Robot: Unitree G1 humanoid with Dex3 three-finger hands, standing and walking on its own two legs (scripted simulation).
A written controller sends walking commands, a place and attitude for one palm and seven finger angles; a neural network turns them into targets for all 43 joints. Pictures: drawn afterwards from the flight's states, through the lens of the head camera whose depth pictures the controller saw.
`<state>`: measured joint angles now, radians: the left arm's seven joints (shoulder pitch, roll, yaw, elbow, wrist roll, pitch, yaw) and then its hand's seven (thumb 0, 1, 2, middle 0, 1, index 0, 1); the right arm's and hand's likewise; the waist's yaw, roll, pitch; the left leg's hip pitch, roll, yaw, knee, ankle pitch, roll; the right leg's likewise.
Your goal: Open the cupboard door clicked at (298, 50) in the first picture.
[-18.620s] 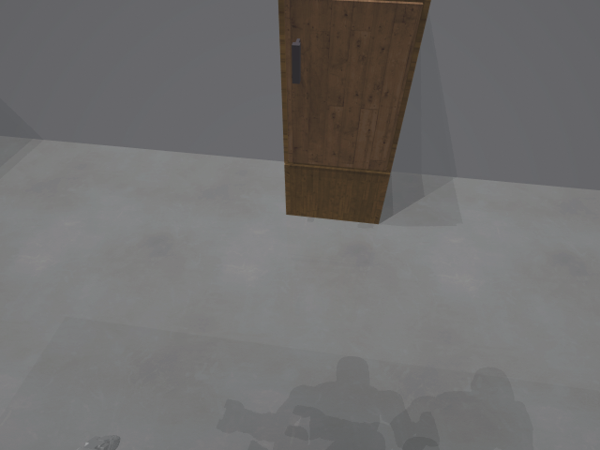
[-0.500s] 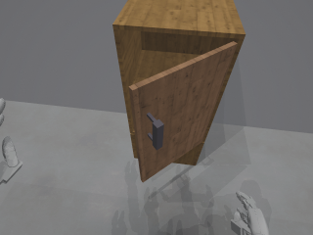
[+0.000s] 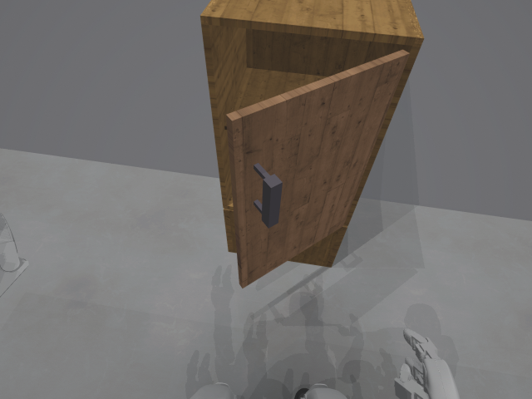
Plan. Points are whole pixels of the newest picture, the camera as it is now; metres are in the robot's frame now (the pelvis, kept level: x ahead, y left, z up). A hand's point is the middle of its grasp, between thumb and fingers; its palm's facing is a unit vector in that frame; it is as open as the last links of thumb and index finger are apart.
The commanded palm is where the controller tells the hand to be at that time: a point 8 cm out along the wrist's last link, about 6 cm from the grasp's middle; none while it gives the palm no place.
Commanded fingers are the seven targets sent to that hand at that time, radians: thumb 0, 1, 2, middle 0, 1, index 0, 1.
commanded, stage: step back with the hand held close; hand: left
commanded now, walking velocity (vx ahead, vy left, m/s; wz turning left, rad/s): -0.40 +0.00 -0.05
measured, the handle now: (264, 195) +0.46 +0.04 +0.01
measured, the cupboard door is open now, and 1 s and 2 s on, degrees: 43 43 43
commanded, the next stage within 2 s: stop stepping back and stand still in 0.46 s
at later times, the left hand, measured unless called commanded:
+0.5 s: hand (22, 335) +0.14 +0.23 +0.18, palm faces +0.30 -0.80 -0.52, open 7.4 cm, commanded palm +0.07 +0.28 +0.20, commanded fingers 0.00 0.90 0.90 -0.20 -0.30 -0.20 -0.30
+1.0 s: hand out of the picture +0.00 +0.22 +0.19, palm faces +0.45 -0.80 -0.39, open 7.4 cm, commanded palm -0.05 +0.26 +0.20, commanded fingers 0.00 0.90 0.90 -0.20 -0.30 -0.20 -0.30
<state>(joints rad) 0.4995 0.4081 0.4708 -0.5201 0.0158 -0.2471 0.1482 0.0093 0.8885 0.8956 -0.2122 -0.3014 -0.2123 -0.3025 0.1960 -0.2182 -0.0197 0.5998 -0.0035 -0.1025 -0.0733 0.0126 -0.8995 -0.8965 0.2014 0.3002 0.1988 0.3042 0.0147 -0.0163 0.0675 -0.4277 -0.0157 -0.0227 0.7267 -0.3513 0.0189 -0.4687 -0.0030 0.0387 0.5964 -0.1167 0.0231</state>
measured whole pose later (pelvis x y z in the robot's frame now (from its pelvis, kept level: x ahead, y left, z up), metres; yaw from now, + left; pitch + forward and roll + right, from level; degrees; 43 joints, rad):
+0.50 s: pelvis -0.08 -0.02 +0.02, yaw -3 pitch +4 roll +0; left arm 0.54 0.47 0.42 -0.55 -0.02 -0.21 0.11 0.01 0.89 0.90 -0.21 -0.30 -0.21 -0.30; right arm 0.12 -0.17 0.02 0.62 -0.01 -0.10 -0.07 0.01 -0.90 -0.90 0.20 0.30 0.20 0.30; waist 0.01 -0.05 0.00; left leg -0.43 -0.01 0.03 0.64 -0.27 -0.02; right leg -0.24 0.06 0.05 0.46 -0.29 -0.04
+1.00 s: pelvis -0.20 -0.03 +0.02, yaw -1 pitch +0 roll +0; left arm 0.50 0.36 0.38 -0.42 -0.01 -0.19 0.17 0.01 0.89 0.90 -0.21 -0.30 -0.21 -0.30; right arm 0.33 -0.24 -0.01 0.69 -0.01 -0.13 -0.10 0.01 -0.90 -0.90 0.20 0.30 0.20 0.30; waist -0.01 -0.01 -0.09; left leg -0.25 0.03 0.03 0.54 -0.37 0.04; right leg -0.29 0.02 -0.07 0.54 -0.25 -0.05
